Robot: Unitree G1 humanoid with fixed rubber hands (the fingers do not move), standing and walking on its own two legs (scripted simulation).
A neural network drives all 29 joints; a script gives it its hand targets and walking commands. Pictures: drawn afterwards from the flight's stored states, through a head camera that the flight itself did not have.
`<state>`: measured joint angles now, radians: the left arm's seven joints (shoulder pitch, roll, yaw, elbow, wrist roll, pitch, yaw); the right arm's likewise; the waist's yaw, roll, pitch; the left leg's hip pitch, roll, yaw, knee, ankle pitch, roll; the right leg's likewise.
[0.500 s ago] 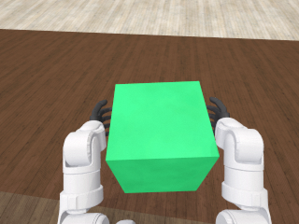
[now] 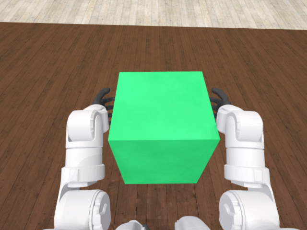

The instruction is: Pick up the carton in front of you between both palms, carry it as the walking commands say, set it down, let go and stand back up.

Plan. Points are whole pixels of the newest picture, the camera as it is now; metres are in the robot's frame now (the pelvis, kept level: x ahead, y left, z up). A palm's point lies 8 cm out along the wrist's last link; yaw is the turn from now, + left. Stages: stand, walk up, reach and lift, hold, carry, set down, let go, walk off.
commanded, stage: carry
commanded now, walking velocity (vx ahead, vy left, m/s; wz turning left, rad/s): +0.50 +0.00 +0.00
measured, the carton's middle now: (160, 131) +0.36 -0.01 +0.01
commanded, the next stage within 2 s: none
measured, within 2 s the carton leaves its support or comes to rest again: neither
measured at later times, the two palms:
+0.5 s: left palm (110, 45) +0.68 +0.15 +0.05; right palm (194, 39) +0.71 -0.15 +0.05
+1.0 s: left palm (120, 11) +1.01 +0.14 -0.02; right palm (182, 14) +1.00 -0.15 -0.02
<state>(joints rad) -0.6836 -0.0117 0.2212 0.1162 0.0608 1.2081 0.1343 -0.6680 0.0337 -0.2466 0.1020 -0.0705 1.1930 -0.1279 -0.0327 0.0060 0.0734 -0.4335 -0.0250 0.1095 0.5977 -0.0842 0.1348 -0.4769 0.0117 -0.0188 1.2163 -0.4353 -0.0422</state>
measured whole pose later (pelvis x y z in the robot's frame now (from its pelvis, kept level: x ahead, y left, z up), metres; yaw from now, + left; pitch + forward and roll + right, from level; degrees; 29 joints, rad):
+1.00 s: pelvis +0.65 +0.02 -0.12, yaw +0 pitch +5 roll -1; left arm -0.66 -0.02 0.20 0.17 0.06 1.20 0.12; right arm -0.64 0.01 -0.21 0.15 -0.05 1.20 -0.14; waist -0.05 0.02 -0.02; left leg -0.41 -0.10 0.13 0.59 -0.09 0.18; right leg -0.56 0.01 0.01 1.25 -0.43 -0.03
